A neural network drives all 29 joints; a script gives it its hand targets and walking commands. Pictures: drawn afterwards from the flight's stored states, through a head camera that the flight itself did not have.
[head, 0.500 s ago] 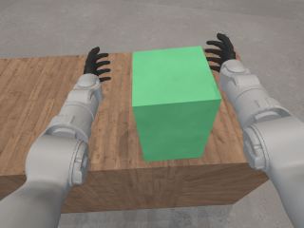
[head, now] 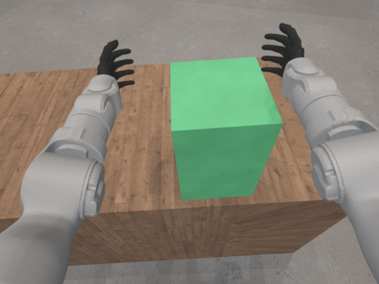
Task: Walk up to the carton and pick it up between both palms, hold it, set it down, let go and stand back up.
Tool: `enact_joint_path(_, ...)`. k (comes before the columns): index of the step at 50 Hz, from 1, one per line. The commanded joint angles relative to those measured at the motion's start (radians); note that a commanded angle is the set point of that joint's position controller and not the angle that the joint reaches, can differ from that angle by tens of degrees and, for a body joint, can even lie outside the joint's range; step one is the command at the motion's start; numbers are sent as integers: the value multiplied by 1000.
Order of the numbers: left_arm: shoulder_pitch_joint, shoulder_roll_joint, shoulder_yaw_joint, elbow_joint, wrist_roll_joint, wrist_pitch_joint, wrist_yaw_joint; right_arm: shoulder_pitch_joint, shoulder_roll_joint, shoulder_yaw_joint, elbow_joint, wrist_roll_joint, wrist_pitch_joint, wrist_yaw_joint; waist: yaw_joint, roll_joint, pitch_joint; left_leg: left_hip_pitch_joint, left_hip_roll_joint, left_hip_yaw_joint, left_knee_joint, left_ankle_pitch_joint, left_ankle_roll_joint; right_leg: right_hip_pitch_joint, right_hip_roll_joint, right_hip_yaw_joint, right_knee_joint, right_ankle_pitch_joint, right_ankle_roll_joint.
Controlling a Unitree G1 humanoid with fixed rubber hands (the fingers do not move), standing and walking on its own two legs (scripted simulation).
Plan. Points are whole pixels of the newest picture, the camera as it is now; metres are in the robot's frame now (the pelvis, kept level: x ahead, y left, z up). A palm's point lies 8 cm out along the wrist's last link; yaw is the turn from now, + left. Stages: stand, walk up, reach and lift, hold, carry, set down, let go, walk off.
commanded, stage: set down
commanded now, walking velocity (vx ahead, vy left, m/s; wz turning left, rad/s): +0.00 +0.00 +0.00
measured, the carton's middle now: (215, 135) +0.47 -0.01 +0.02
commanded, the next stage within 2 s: let go in 0.68 s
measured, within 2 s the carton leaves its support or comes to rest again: neither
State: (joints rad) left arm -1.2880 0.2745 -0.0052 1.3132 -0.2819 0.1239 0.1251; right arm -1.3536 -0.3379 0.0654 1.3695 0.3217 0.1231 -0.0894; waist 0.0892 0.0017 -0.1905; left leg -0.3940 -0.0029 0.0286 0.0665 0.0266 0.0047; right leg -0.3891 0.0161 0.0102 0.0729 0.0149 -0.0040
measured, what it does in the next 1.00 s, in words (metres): stands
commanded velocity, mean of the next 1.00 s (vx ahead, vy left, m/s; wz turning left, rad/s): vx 0.00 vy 0.00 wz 0.00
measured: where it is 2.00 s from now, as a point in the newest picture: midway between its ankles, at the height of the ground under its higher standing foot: outside the picture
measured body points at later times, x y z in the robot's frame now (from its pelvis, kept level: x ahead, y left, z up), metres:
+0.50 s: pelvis -0.02 +0.00 +0.00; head +0.05 +0.00 +0.44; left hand +0.47 +0.22 +0.18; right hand +0.51 -0.15 +0.18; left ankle +0.01 +0.11 -0.75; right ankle +0.00 -0.11 -0.75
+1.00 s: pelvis +0.00 +0.00 +0.00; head +0.06 +0.00 +0.45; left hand +0.47 +0.24 +0.17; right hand +0.51 -0.15 +0.17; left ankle +0.01 +0.11 -0.75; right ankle +0.00 -0.11 -0.75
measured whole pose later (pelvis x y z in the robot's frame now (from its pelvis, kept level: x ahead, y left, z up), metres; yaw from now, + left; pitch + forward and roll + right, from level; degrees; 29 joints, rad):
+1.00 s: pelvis +0.00 +0.00 +0.00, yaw +1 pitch +16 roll +0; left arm -1.23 0.33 -0.03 1.35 -0.33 0.06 0.03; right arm -1.28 -0.35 0.05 1.39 0.33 0.07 -0.06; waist 0.09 -0.01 -0.18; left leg -0.38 0.00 0.02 0.06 0.03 0.00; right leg -0.38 0.01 0.00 0.08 0.01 0.00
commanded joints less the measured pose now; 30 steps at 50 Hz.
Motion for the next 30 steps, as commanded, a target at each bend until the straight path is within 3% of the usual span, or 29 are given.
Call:
enact_joint_path(1,-350,150,-3,-69,-23,-23,-12,-383,-110,-6,-94,11,-24,13,28,-55,-507,295,-8,-32,102,366,-55,273,11,19,82,251,72)
enact_joint_path(3,-345,142,-10,-84,-14,-32,-24,-345,-106,-24,-59,1,-30,19,23,-25,-488,325,-18,-24,107,383,-60,256,7,27,73,266,65)
enact_joint_path(5,-348,157,-15,-91,-23,-49,-27,-341,-125,-14,-41,13,-46,27,-3,-23,-465,304,-4,-36,107,376,-66,261,8,26,71,252,60)
enact_joint_path(6,-363,158,-26,-101,-27,-58,-33,-341,-128,-28,-40,20,-56,27,0,20,-474,306,-17,-28,112,367,-64,262,8,31,65,263,56)
enact_joint_path(8,-400,153,-5,-154,-34,-68,-36,-375,-120,-6,-83,19,-64,29,-4,-30,-511,291,-14,-24,116,389,-64,261,8,14,79,279,71)
enact_joint_path(10,-421,153,-38,-164,-48,-79,-41,-409,-138,-25,-129,27,-73,25,-18,10,-575,324,-12,-38,139,401,-67,267,6,28,92,284,56)
enact_joint_path(11,-419,158,-38,-155,-63,-83,-38,-403,-146,-26,-123,18,-78,26,-19,-14,-567,307,-3,-56,123,371,-66,255,10,16,105,253,53)
enact_joint_path(14,-388,152,-41,-117,-64,-85,-44,-406,-129,-5,-125,21,-85,26,0,-43,-525,282,-3,-42,133,334,-68,223,10,25,90,209,54)
enact_joint_path(16,-399,148,-45,-103,-76,-84,-51,-406,-120,-15,-108,32,-82,23,-2,-30,-530,263,-21,-29,130,270,-69,215,10,16,95,158,62)
enact_joint_path(17,-403,162,-30,-101,-54,-77,-49,-411,-125,-23,-108,27,-77,21,0,-15,-544,270,-5,-26,122,253,-60,206,9,15,84,128,61)
enact_joint_path(19,-440,184,-24,-136,-54,-80,-47,-428,-135,-5,-140,14,-77,19,0,-52,-567,263,0,-35,125,222,-58,211,7,14,88,91,61)
enact_joint_path(21,-462,180,-12,-95,-60,-80,-40,-459,-117,2,-148,16,-75,12,20,-55,-556,222,-4,-34,116,188,-46,217,3,7,107,64,62)
enact_joint_path(22,-430,193,-12,-85,-44,-78,-33,-448,-140,-4,-118,-2,-75,11,9,-60,-550,206,5,-30,112,175,-49,224,-1,9,102,71,65)
enact_joint_path(25,-426,194,-4,-83,-10,-77,-34,-404,-126,-32,-70,11,-70,11,17,20,-535,223,-11,-25,112,147,-59,187,-2,9,93,46,54)
enact_joint_path(27,-426,170,-6,-61,-54,-82,-39,-434,-114,-16,-86,16,-83,14,9,-64,-515,243,-9,-32,112,123,-55,140,1,5,84,11,57)
enact_joint_path(29,-443,161,-25,-44,-64,-93,-49,-428,-129,-14,-54,6,-92,16,12,-64,-501,212,-5,-36,115,140,-53,165,-3,9,96,33,58)
enact_joint_path(30,-408,162,-25,-9,-53,-95,-54,-410,-107,-4,-75,4,-96,17,16,-34,-461,184,-11,-21,111,155,-56,178,-4,11,93,58,68)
